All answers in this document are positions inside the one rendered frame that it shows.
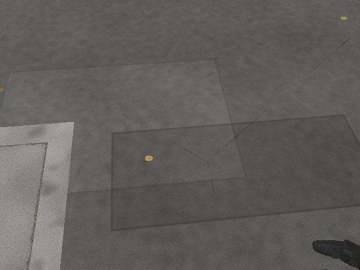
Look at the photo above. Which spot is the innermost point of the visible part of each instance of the robot right hand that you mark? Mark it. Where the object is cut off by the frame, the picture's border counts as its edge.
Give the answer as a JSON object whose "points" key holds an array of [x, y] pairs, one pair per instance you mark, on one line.
{"points": [[346, 250]]}

